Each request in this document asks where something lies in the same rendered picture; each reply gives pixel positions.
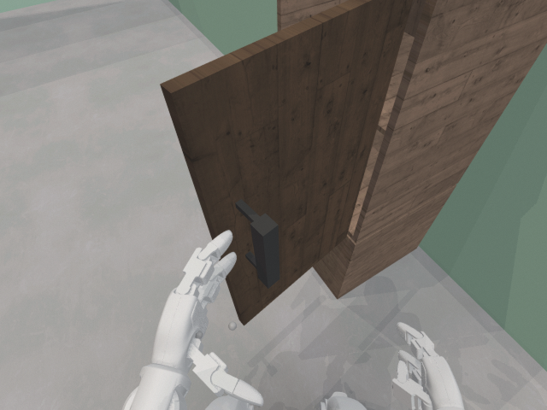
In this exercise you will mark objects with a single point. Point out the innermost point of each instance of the handle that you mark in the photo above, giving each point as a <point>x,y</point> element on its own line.
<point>265,236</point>

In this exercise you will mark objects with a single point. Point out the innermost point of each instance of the right robot hand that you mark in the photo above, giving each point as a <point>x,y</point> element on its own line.
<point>433,384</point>

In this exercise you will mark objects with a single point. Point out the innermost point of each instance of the cupboard door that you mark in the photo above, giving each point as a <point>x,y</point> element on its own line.
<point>287,124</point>

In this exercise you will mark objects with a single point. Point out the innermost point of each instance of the robot left forearm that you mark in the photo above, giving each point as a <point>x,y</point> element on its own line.
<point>161,388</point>

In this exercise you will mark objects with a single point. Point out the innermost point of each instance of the left robot hand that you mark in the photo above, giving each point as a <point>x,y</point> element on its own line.
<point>184,314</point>

